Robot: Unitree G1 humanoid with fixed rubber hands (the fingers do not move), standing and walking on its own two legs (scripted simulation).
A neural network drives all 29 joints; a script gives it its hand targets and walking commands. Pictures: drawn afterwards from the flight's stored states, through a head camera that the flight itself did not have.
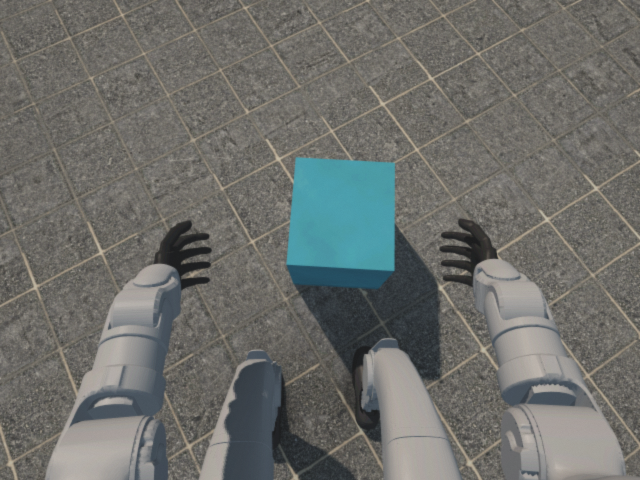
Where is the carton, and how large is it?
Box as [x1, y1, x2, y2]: [286, 157, 394, 288]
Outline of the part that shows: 296,157 286,263 293,283 378,288 393,271 394,266 394,163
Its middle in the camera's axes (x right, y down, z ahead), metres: +0.05 -0.02 +1.02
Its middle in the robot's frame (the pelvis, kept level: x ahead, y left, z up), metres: +0.56 -0.05 -0.56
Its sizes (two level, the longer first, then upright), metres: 0.270 0.243 0.255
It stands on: the floor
